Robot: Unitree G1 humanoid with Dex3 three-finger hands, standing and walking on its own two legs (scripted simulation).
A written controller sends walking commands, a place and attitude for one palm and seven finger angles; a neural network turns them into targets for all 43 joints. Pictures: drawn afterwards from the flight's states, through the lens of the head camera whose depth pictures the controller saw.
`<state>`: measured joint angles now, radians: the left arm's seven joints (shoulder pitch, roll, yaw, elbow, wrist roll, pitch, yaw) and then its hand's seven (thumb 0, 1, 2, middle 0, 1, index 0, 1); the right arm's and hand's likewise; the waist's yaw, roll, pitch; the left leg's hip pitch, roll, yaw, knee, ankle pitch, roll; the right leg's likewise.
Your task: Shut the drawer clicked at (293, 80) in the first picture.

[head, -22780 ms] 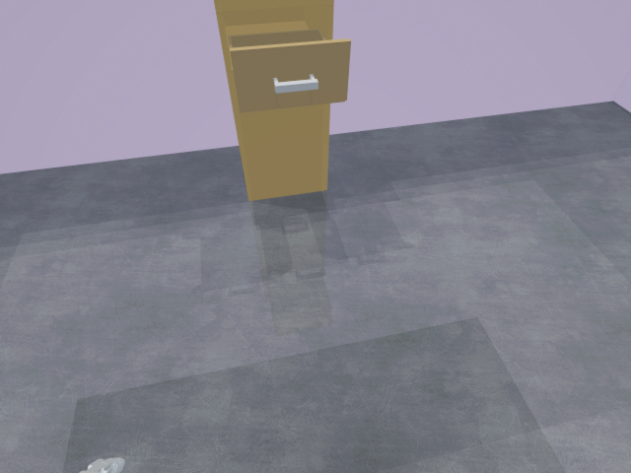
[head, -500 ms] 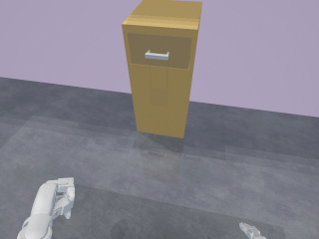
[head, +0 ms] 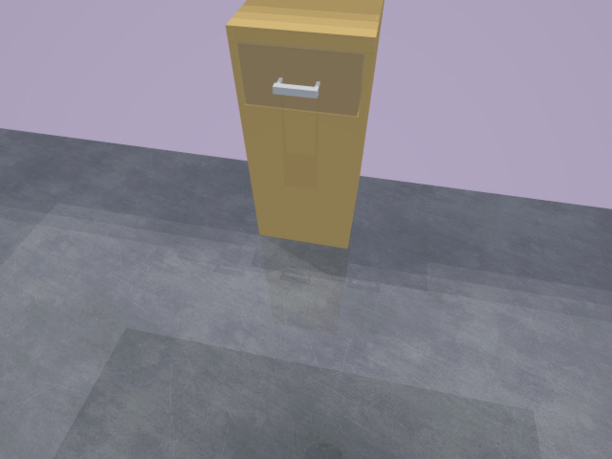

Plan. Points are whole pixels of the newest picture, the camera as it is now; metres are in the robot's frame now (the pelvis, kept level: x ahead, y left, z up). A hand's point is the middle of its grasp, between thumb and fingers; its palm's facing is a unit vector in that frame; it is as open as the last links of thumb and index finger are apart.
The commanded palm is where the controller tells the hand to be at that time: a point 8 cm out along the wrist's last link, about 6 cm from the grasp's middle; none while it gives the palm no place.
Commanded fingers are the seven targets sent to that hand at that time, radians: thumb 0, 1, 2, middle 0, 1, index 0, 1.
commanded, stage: let the arm hang, fingers relaxed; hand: left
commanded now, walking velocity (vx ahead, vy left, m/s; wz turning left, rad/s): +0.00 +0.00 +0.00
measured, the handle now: (297, 86) +1.01 +0.09 -0.05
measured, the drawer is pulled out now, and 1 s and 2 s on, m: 0.00 0.00 0.00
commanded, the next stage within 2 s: look to check the result in 0.46 s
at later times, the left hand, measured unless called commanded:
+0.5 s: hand out of the picture +0.04 +0.17 -0.17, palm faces +0.01 -0.98 -0.22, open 7.3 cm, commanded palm none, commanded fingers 0.00 0.90 0.90 -0.20 -0.30 -0.20 -0.30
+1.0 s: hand out of the picture +0.04 +0.18 -0.17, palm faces +0.01 -0.97 -0.23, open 7.4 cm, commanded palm none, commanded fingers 0.00 0.90 0.90 -0.20 -0.30 -0.20 -0.30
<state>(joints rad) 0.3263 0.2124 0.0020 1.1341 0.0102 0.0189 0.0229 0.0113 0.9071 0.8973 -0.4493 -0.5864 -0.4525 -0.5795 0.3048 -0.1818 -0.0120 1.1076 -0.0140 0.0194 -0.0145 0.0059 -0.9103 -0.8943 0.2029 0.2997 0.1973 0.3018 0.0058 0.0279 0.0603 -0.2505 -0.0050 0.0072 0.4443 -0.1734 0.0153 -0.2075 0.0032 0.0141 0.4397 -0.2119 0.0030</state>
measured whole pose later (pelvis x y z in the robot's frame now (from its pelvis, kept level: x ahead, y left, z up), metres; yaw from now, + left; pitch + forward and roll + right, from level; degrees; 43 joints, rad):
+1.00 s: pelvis +0.02 -0.01 +0.00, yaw -1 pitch -1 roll +0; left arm 0.22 0.19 0.01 1.13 0.01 -0.01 0.02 0.01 0.91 0.90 -0.20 -0.30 -0.20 -0.30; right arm 0.22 -0.19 -0.02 1.12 -0.02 0.00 -0.02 0.00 -0.91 -0.89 0.20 0.30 0.20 0.30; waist 0.00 0.02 0.06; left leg -0.19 0.01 0.01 0.41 -0.19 -0.01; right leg -0.16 0.02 0.02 0.40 -0.23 -0.01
